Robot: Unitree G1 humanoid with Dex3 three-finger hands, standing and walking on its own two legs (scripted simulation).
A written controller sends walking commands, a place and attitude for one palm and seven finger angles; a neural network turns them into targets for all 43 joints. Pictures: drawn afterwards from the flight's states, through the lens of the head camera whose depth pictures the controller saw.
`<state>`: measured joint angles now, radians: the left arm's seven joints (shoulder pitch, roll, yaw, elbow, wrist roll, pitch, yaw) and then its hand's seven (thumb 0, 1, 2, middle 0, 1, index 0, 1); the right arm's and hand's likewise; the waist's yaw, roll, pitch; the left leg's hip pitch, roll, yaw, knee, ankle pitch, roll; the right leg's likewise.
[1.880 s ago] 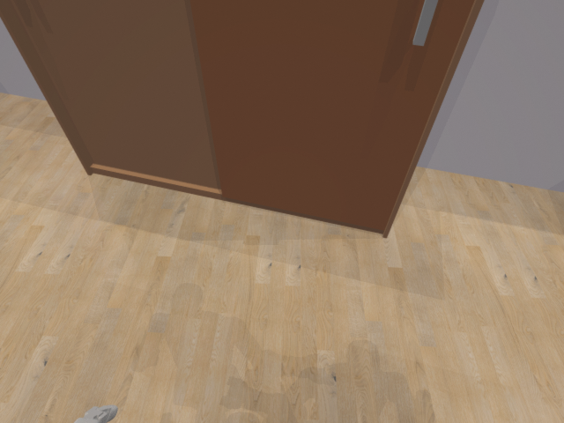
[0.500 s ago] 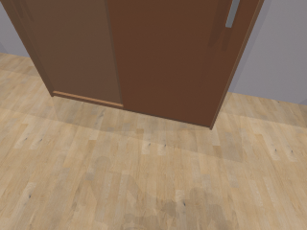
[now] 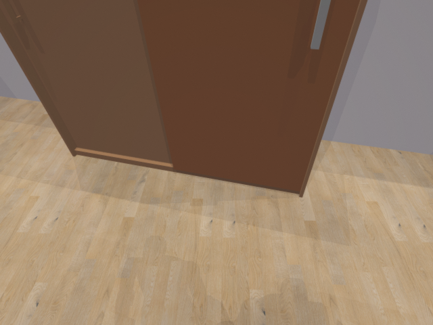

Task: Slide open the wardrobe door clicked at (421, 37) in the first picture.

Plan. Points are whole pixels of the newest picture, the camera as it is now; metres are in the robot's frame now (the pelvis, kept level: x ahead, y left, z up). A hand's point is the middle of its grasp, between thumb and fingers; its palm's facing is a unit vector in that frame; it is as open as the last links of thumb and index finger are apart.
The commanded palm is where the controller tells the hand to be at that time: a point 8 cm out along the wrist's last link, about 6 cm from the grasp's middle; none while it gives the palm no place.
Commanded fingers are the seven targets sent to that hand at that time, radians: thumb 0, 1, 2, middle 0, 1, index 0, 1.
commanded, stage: walk to a spot facing it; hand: right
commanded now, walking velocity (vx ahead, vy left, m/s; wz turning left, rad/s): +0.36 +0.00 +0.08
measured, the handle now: out of the picture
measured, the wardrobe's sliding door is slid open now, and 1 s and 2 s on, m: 0.00 0.00 0.00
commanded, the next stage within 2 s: turn to face it in 0.24 s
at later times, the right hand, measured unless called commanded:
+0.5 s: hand (285, 273) +0.29 -0.14 -0.17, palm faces -0.01 +0.98 -0.20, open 7.3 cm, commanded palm none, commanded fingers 0.00 -0.90 -0.90 0.20 0.30 0.20 0.30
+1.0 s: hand (310, 295) +0.24 -0.19 -0.17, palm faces +0.17 +0.96 -0.20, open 7.4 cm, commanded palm none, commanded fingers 0.00 -0.90 -0.90 0.20 0.30 0.20 0.30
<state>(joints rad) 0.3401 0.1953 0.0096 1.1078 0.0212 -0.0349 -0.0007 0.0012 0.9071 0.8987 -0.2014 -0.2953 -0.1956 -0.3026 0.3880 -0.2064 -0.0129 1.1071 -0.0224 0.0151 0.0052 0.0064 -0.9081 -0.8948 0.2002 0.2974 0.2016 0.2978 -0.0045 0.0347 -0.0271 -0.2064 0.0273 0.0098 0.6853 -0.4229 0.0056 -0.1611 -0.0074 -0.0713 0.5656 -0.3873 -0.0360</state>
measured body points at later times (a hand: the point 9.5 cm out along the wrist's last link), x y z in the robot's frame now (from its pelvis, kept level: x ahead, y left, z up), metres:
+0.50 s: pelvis +0.18 +0.03 -0.01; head +0.20 +0.03 +0.44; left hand +0.09 +0.24 -0.16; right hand +0.29 -0.19 -0.15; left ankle +0.26 +0.13 -0.73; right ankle +0.08 -0.08 -0.65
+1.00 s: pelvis +0.27 +0.00 +0.01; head +0.28 -0.02 +0.46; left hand +0.37 +0.22 -0.13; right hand +0.24 -0.24 -0.15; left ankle +0.26 +0.15 -0.68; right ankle +0.29 -0.08 -0.73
